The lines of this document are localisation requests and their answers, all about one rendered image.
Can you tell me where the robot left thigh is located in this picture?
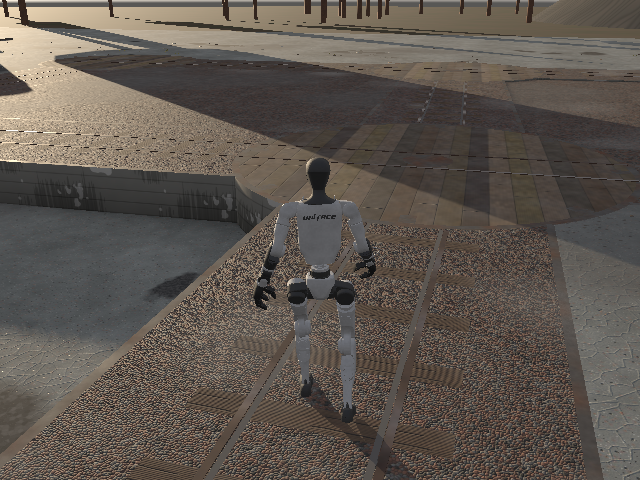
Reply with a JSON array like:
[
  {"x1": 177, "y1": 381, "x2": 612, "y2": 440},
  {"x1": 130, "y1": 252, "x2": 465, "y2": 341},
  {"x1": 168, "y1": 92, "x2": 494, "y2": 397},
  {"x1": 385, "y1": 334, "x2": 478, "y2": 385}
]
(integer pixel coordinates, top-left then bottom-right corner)
[{"x1": 287, "y1": 278, "x2": 311, "y2": 338}]

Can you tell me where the robot left shin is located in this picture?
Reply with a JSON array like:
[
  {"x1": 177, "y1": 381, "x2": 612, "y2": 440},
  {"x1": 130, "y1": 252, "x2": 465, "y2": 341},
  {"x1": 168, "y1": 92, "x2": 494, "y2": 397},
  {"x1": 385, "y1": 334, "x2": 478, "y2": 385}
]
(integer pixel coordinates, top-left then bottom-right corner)
[{"x1": 294, "y1": 320, "x2": 310, "y2": 384}]

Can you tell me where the robot left upper arm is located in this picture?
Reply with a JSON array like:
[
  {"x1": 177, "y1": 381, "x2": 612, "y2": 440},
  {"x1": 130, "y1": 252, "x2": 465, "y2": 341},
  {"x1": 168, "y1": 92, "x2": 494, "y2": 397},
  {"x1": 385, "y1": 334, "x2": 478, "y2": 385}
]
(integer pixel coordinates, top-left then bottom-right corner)
[{"x1": 270, "y1": 201, "x2": 298, "y2": 258}]

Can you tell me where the right robot forearm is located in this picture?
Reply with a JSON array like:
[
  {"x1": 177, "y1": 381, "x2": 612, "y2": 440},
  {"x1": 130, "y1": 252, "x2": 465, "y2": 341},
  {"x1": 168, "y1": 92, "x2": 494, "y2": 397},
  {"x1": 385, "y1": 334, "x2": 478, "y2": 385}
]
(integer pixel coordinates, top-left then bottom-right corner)
[{"x1": 359, "y1": 237, "x2": 375, "y2": 267}]

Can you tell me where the right robot hand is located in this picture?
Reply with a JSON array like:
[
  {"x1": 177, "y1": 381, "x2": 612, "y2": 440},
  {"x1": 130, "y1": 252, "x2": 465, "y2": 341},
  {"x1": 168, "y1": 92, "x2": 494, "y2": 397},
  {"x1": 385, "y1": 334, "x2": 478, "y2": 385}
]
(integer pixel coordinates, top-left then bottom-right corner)
[{"x1": 353, "y1": 262, "x2": 376, "y2": 279}]

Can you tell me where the left robot forearm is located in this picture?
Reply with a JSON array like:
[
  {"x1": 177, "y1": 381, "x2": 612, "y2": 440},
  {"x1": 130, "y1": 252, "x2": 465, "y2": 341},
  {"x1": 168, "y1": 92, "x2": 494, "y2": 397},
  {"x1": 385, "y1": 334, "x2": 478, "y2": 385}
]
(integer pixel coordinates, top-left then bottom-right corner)
[{"x1": 256, "y1": 242, "x2": 279, "y2": 288}]

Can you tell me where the robot right upper arm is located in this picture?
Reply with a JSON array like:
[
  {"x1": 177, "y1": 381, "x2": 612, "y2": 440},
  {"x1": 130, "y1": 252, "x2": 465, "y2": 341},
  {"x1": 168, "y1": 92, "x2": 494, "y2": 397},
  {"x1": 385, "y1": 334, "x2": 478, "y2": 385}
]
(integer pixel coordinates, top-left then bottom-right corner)
[{"x1": 339, "y1": 200, "x2": 369, "y2": 253}]

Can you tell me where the left robot hand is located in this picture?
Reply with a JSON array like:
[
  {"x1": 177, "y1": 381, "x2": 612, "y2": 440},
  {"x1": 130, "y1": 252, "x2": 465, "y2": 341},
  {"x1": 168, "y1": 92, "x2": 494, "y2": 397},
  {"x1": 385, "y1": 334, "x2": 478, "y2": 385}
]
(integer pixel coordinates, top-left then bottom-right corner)
[{"x1": 253, "y1": 283, "x2": 276, "y2": 310}]

